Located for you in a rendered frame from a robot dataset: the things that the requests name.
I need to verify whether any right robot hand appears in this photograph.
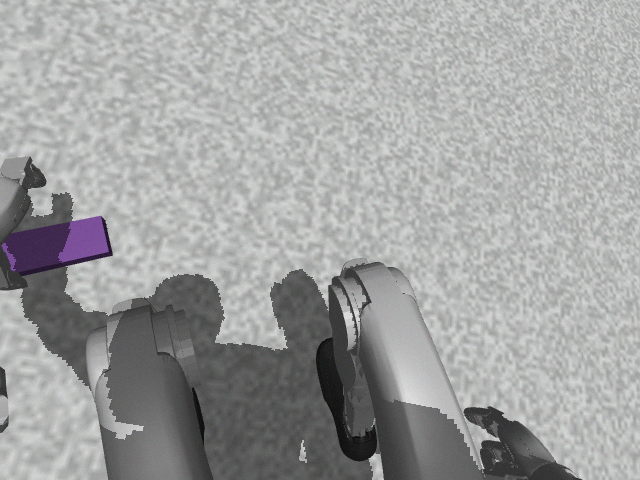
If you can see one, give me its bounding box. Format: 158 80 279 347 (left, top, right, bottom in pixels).
464 406 557 480

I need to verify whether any small box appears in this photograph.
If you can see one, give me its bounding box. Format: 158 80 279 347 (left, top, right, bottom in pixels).
1 216 113 276

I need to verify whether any left robot hand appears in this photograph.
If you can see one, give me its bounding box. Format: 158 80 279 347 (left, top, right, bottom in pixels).
0 156 46 291

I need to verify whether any right robot foot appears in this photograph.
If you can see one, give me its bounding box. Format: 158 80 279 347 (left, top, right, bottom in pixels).
316 337 377 461

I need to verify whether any right robot arm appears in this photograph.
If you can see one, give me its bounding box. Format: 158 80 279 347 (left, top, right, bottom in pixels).
529 463 582 480

